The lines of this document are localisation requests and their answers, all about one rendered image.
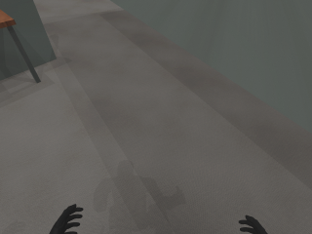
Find table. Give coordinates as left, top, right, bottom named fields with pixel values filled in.
left=0, top=10, right=41, bottom=83

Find robot left hand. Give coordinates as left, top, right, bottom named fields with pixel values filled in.
left=49, top=204, right=84, bottom=234

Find robot right hand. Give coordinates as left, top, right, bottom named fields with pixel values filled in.
left=238, top=215, right=268, bottom=234

